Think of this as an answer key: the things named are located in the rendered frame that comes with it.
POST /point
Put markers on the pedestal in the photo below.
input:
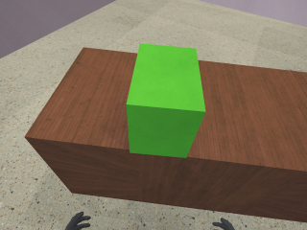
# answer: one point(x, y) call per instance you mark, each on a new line
point(249, 156)

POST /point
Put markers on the robot right hand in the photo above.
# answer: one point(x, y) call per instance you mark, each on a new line
point(224, 224)

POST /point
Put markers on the carton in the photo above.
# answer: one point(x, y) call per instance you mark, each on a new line
point(165, 104)

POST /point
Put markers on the robot left hand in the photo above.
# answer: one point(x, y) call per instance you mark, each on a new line
point(73, 223)

